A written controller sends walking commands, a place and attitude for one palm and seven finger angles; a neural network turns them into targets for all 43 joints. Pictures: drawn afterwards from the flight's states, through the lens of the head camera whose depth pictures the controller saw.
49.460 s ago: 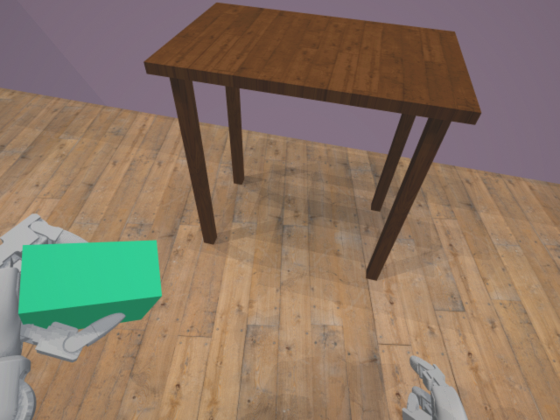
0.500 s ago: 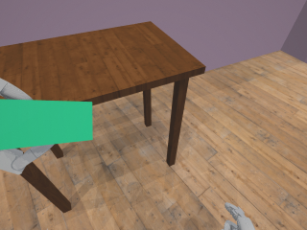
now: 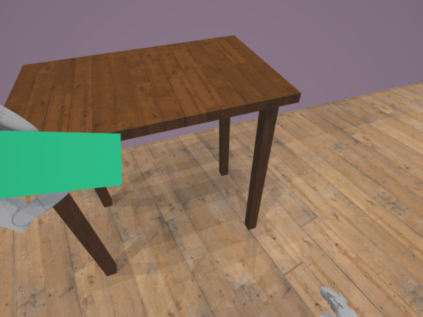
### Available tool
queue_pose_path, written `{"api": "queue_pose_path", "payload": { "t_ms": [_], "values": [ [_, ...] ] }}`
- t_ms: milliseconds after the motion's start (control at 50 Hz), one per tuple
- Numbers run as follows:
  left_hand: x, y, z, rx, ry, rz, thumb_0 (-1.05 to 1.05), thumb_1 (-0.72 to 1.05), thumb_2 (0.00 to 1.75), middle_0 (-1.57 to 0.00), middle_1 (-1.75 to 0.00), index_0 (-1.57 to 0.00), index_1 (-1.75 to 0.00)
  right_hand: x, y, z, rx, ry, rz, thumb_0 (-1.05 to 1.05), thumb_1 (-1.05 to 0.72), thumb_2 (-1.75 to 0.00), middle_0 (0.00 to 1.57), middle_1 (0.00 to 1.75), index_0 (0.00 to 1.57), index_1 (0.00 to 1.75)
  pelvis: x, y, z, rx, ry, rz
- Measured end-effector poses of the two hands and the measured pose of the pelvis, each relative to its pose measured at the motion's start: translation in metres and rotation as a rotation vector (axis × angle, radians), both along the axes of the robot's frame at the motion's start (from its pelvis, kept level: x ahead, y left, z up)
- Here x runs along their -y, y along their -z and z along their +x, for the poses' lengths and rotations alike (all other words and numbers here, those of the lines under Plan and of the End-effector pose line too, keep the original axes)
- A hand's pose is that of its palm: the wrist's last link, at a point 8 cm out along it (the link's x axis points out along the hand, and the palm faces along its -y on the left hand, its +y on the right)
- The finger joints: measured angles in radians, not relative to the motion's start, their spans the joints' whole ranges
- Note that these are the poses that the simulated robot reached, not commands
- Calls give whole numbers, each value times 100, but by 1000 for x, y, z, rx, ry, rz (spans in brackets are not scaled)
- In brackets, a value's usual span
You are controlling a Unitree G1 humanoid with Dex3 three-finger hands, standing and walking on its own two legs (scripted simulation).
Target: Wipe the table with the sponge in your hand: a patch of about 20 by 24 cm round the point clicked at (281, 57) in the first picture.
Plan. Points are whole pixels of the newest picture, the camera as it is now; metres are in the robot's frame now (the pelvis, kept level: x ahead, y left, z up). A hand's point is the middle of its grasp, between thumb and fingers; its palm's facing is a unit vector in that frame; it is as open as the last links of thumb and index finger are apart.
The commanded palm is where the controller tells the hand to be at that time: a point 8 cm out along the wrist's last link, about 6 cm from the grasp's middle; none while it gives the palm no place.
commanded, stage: stop stepping back and stand still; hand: left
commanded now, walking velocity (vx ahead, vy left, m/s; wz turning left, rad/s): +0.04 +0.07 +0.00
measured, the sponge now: (71, 159) +0.24 +0.19 +0.26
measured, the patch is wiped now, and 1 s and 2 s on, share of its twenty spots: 1.00 1.00 1.00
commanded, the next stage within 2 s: stand and wait in 0.02 s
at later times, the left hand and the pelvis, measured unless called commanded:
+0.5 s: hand out of the picture +0.24 +0.29 +0.28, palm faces +0.53 -0.76 -0.37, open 10.0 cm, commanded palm +0.17 +0.33 +0.29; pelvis +0.01 +0.05 +0.00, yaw +0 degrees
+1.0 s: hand out of the picture +0.23 +0.30 +0.27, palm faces +0.52 -0.78 -0.34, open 10.0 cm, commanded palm +0.17 +0.33 +0.29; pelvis +0.01 +0.06 +0.00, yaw -1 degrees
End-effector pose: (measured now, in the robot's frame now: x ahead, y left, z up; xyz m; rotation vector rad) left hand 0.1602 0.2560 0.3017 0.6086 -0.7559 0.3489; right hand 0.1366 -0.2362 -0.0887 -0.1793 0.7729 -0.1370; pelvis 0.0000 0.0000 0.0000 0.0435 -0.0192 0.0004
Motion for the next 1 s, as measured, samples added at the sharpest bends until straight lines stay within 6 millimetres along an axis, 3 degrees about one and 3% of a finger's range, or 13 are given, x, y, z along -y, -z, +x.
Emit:
{"api": "queue_pose_path", "payload": {
  "t_ms": [60, 160, 260, 380, 460, 540, 700, 880, 1000],
  "values": [
    [-15, -1, 8, 33, -25, -24, -1, -54, 109, -74, -137, -78, -136, -2, 0, 14, 50, 1, -14, 2, -90, -90, 20, 30, 20, 30, -8, 6, 1, -4, -8, -34],
    [-40, 20, 28, -44, -73, -111, -1, -54, 109, -74, -137, -78, -136, -14, -2, 28, 71, 6, 6, 1, -90, -90, 20, 30, 20, 30, -18, 9, 5, 9, -2, -52],
    [-44, 38, 35, -114, -32, -125, -1, -54, 109, -74, -137, -77, -136, -32, -7, 31, 54, -7, -1, 1, -90, -90, 20, 30, 20, 30, -30, 6, 12, 3, 1, -52],
    [-48, 26, 31, -69, 8, -37, -1, -54, 109, -74, -137, -78, -136, -55, -9, 33, 14, -43, -9, 1, -90, -90, 20, 30, 20, 30, -42, 3, 13, -13, 6, -55],
    [-61, 15, 32, -20, -23, -12, -1, -54, 109, -74, -137, -78, -136, -69, -7, 36, 3, -57, 9, 1, -90, -90, 20, 30, 20, 30, -48, 1, 12, -16, 3, -63],
    [-74, 16, 37, -30, -56, -50, -1, -54, 109, -74, -137, -78, -136, -77, -7, 39, 11, -57, 27, 1, -90, -90, 20, 30, 20, 30, -53, 0, 12, -18, 5, -69],
    [-71, 33, 37, -106, -18, -93, -1, -54, 109, -74, -137, -78, -136, -77, -13, 42, 35, -48, 8, 1, -90, -90, 20, 30, 20, 30, -58, -1, 11, -24, 11, -68],
    [-73, 17, 27, -34, -30, -47, -1, -54, 109, -74, -137, -78, -136, -69, -13, 40, 27, -41, -12, 1, -90, -90, 20, 30, 20, 30, -57, -2, 9, -23, 8, -68],
    [-77, 23, 31, -60, -55, -94, -1, -54, 109, -74, -137, -78, -136, -65, -13, 36, 37, -25, -1, 1, -90, -90, 20, 30, 20, 30, -56, -2, 8, -19, 11, -69]
  ]
}}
